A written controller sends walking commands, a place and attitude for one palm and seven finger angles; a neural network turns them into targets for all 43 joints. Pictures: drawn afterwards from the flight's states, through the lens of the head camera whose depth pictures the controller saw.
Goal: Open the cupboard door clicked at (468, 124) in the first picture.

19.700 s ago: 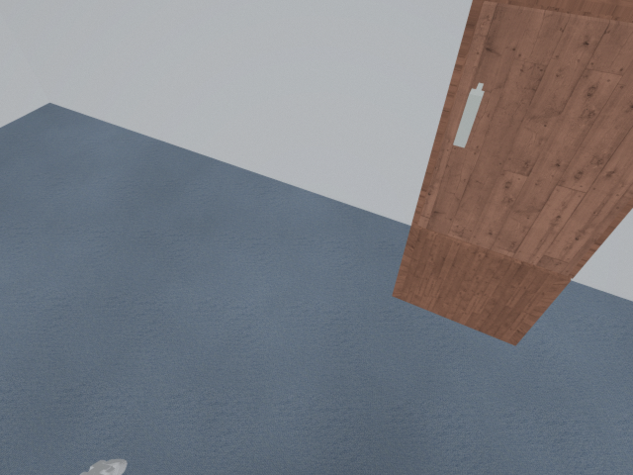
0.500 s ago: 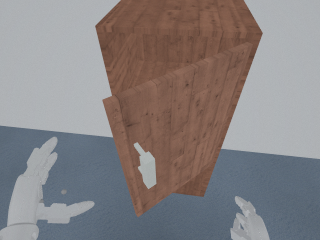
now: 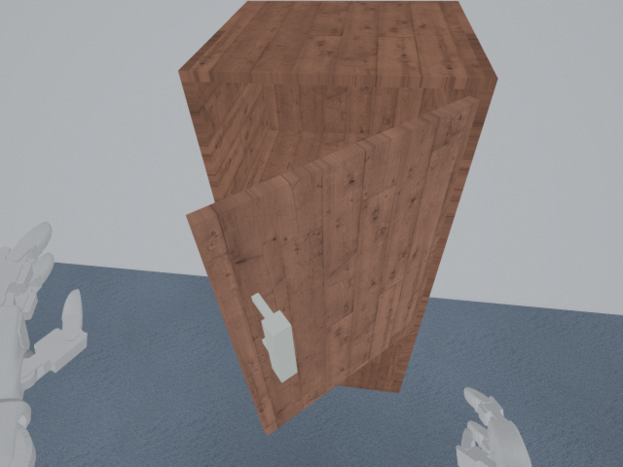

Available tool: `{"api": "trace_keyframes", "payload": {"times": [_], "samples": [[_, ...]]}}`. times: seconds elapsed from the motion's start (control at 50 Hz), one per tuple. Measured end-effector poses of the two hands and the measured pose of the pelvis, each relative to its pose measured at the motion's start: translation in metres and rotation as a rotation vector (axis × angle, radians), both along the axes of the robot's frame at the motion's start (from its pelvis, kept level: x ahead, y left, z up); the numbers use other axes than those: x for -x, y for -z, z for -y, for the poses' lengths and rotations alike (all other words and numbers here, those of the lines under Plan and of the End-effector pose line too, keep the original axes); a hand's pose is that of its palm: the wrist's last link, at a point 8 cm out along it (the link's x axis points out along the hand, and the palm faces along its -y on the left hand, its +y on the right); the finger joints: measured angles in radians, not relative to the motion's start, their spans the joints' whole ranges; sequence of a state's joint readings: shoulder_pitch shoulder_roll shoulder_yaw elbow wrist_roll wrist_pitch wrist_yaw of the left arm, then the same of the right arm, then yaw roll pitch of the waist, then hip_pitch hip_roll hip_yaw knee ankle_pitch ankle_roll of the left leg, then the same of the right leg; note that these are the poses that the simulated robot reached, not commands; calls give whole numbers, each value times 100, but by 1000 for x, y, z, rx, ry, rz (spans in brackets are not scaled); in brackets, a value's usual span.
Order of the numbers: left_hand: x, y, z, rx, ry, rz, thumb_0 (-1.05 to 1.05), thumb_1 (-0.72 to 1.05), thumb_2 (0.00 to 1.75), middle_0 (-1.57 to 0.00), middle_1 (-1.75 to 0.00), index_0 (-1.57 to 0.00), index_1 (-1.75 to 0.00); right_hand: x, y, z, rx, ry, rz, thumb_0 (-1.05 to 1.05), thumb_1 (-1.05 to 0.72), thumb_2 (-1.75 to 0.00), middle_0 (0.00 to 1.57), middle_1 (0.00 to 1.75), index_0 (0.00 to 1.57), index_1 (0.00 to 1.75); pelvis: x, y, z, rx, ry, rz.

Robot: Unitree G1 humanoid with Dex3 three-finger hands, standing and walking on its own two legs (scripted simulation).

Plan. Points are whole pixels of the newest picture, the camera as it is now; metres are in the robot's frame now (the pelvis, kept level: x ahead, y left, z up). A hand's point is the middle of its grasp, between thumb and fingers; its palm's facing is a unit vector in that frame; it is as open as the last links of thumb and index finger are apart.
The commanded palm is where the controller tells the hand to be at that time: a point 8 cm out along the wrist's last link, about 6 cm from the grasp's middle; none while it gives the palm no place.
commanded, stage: draw the hand back to the body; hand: left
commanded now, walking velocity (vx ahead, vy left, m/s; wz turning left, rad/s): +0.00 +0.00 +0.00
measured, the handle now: (272, 336) +0.27 +0.10 +0.04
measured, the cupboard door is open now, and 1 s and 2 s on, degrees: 43 43 43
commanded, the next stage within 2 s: step back with the hand held close in 0.30 s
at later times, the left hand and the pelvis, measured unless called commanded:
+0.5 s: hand (80, 341) +0.18 +0.25 +0.16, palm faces +0.45 -0.79 -0.42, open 7.4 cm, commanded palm +0.12 +0.29 +0.17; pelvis -0.01 -0.01 +0.00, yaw +0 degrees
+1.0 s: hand (10, 411) +0.11 +0.28 +0.15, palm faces +0.39 -0.77 -0.50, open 7.4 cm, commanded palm +0.05 +0.32 +0.17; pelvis -0.09 +0.02 -0.01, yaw +0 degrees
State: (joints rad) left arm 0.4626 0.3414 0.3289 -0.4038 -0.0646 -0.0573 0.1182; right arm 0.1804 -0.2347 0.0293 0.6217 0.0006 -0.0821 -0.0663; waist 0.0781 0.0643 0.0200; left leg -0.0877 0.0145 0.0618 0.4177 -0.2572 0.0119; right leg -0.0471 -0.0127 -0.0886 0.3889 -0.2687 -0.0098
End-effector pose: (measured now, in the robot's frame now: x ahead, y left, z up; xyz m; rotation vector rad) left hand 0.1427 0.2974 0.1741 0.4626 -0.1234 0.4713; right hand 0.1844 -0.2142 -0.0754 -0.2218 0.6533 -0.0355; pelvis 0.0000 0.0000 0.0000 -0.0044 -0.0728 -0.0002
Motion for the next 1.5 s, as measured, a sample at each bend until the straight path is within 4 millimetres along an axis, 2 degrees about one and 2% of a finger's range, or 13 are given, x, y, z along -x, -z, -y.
{"api": "trace_keyframes", "payload": {"times": [0.22, 0.44, 0.52, 0.7, 0.8, 0.94, 1.12, 1.22, 1.34, 1.42, 1.5], "samples": [[3, 8, 13, 21, 21, -29, 1, 87, 89, -21, -30, -21, -30, 12, 3, 13, 1, 25, -17, 2, -90, -90, 20, 30, 20, 30, 5, -1, 8, -1, 3, 8], [10, 3, 17, 9, 20, -7, 1, 89, 90, -21, -30, -21, -30, 18, 4, 16, -7, 29, -7, 2, -90, -90, 20, 30, 20, 30, 11, -1, 12, -1, 4, 18], [10, -6, 12, -44, 36, 17, 1, 89, 90, -21, -30, -21, -30, 20, 2, 18, -3, 37, -21, 2, -90, -90, 20, 30, 20, 30, 16, 0, 13, 8, -7, -10], [20, 5, 10, -79, 105, -71, 1, 89, 90, -21, -30, -21, -30, 44, 1, 28, 38, 115, -65, 2, -90, -90, 20, 30, 20, 30, 36, 2, 2, 7, 9, -55], [33, 4, 2, -100, 124, -53, 1, 89, 90, -21, -30, -22, -30, 66, -1, 25, 60, 140, -80, 2, -90, -90, 20, 30, 20, 30, 52, 5, -5, 10, 12, -57], [59, 1, -12, -125, 125, 11, 1, 89, 90, -21, -30, -22, -30, 98, -1, 11, 74, 132, -74, 2, -90, -90, 20, 30, 20, 30, 78, 10, -15, 19, 8, -57], [106, -2, -23, -191, 61, 70, 1, 89, 90, -21, -30, -22, -30, 126, 15, -7, 53, 57, -68, 2, -90, -90, 20, 30, 20, 30, 109, 21, -17, 23, -49, -41], [130, 3, -23, -146, 32, 93, 1, 89, 90, -21, -30, -22, -30, 138, 21, -11, 53, 31, -94, 2, -90, -90, 20, 30, 20, 30, 123, 22, -19, 21, -52, -45], [141, 11, -38, -103, 53, 132, 1, 89, 90, -21, -30, -22, -30, 154, 14, -18, 108, 38, -95, 2, -90, -90, 20, 30, 20, 30, 144, 24, -32, 22, -64, -48], [151, -2, -47, -138, 61, 142, 1, 89, 90, -21, -30, -22, -30, 167, 3, -29, 87, 40, -60, 2, -90, -90, 20, 30, 20, 30, 161, 15, -34, 44, -52, -52], [164, -15, -41, -125, 89, 169, 1, 89, 90, -21, -30, -21, -30, 185, -7, -37, 52, 33, -45, 2, -90, -90, 20, 30, 20, 30, 176, 6, -33, 64, -20, -78]]}}
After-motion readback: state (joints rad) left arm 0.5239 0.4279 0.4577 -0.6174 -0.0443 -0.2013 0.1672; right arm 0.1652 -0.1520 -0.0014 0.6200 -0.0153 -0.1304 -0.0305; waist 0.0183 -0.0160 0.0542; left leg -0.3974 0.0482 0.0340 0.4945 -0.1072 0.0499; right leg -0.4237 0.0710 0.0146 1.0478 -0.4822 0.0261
